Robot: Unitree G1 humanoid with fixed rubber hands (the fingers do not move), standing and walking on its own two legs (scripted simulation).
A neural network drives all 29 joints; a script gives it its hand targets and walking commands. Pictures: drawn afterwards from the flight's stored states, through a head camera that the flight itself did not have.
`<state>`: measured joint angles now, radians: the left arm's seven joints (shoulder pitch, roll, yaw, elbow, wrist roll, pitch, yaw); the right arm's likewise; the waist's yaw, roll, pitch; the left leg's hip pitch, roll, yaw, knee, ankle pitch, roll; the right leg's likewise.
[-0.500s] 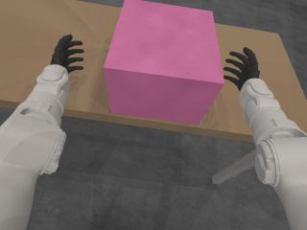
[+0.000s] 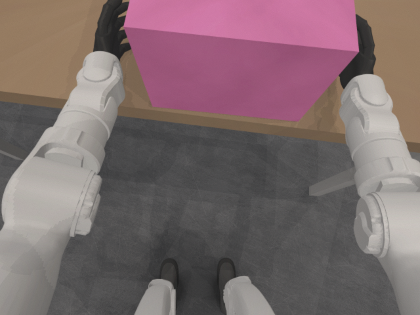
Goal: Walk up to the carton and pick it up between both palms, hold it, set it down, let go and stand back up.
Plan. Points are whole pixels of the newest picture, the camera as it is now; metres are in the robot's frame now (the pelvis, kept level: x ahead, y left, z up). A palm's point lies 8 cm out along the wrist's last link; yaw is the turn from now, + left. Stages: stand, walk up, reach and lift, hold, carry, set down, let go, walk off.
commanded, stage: reach and lift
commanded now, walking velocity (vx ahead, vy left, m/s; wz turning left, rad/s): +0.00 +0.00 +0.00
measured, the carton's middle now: (237, 8) +0.61 -0.06 +0.08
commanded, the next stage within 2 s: none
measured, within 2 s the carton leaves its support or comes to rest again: neither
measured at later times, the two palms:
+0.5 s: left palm (119, 60) +0.55 +0.13 +0.04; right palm (336, 82) +0.50 -0.22 +0.04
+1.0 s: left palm (116, 59) +0.54 +0.14 +0.05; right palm (335, 84) +0.50 -0.21 +0.04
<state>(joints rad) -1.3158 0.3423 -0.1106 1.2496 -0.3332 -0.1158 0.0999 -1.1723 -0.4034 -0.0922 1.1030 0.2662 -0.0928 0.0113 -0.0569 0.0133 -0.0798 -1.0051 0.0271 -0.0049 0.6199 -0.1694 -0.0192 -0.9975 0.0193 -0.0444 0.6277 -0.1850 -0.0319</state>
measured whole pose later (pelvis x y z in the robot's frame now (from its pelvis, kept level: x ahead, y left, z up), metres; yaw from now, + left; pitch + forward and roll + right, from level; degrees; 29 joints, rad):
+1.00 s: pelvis +0.06 +0.01 +0.02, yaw -3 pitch +31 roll -1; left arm -1.16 0.21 0.15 1.65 -0.08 -0.46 0.07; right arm -1.03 -0.20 -0.50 1.46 -0.23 -0.47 0.03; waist -0.05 0.04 -0.26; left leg -0.83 0.04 0.04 0.50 -0.21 -0.01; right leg -0.83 0.03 -0.01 0.48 -0.19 -0.01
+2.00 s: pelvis +0.05 +0.01 +0.01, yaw -2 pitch +33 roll -1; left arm -1.15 0.20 0.07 1.61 -0.16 -0.48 0.09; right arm -1.09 -0.23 -0.41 1.57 -0.12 -0.55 0.00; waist -0.03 0.04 -0.29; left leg -0.93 0.05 0.03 0.58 -0.23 -0.02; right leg -0.92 0.04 -0.03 0.55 -0.21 -0.02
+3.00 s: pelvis +0.03 +0.00 +0.01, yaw +0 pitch +21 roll -1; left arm -1.10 0.19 -0.07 1.53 -0.32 -0.13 0.13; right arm -1.07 -0.20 -0.22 1.45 0.08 -0.08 -0.09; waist -0.06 0.03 -0.35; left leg -0.75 0.03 -0.02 0.63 -0.25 -0.03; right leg -0.72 0.02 -0.07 0.60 -0.25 -0.04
